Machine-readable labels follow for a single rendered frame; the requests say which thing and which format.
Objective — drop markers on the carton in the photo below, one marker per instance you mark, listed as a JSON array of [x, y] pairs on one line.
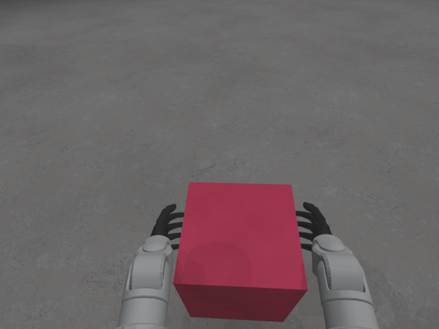
[[240, 255]]

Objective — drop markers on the left robot hand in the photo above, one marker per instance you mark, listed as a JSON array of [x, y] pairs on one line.
[[162, 227]]

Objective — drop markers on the robot right forearm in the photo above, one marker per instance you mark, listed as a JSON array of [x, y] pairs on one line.
[[344, 292]]

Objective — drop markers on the robot left forearm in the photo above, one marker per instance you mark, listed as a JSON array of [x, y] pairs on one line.
[[146, 292]]

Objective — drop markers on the right robot hand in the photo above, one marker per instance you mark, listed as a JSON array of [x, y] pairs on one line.
[[318, 224]]

